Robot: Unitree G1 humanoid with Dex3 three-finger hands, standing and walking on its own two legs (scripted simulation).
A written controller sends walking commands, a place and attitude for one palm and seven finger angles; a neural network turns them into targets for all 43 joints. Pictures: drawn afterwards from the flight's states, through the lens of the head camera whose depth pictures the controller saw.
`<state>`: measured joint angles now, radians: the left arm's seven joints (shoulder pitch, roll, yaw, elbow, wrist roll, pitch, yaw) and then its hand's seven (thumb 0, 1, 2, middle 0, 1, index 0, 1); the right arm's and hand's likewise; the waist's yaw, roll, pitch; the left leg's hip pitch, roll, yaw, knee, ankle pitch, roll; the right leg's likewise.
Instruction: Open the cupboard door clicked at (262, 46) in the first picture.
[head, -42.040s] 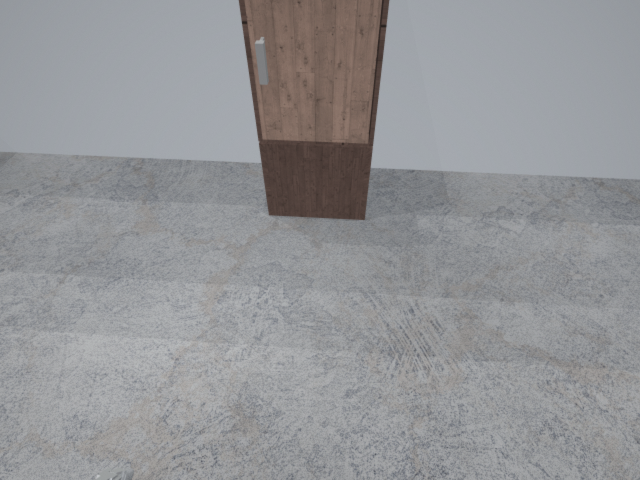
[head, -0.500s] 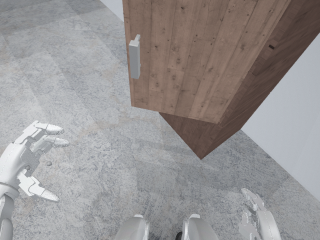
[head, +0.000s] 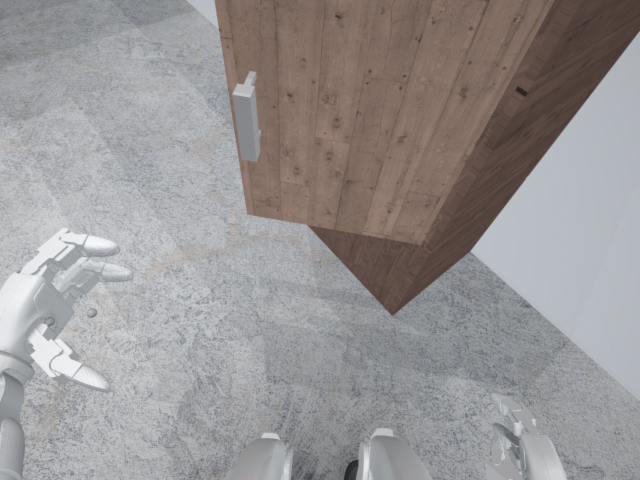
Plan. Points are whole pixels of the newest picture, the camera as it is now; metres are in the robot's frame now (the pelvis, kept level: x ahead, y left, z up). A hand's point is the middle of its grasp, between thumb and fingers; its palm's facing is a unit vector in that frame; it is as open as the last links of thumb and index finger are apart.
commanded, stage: raise the hand with hooked fingers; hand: left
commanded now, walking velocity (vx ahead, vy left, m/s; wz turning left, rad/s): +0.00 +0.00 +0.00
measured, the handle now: (251, 116) +0.62 +0.16 +0.05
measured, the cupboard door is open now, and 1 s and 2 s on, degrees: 41 41 41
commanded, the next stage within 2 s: move the hooked fingers beside the handle in 0.20 s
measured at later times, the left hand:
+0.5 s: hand (110, 296) +0.30 +0.26 +0.05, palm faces -0.09 -1.00 -0.03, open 14.0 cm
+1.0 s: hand (149, 227) +0.39 +0.25 +0.05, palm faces -0.11 -0.99 -0.01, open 14.0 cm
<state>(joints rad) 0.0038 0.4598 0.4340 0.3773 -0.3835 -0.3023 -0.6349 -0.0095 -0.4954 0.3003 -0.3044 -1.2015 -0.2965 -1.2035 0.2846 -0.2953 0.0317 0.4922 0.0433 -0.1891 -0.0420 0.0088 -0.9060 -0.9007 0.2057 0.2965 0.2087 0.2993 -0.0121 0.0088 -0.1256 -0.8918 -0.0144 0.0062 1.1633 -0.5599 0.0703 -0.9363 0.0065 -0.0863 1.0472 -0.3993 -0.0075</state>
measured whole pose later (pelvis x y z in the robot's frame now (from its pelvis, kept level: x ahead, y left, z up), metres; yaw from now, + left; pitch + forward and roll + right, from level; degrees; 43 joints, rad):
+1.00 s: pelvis -0.01 -0.01 -0.01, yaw -1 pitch +20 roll -3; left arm -0.50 0.52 0.43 0.84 -0.26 -0.34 -0.58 -0.01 -0.50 0.30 -0.31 -1.20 -0.30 -1.20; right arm 0.32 -0.30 0.05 0.56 0.04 -0.08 -0.06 0.01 -0.91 -0.90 0.21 0.30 0.21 0.30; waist -0.07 0.00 -0.13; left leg -0.98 -0.01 0.02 1.19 -0.55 0.06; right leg -1.03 0.01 -0.08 1.08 -0.39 -0.02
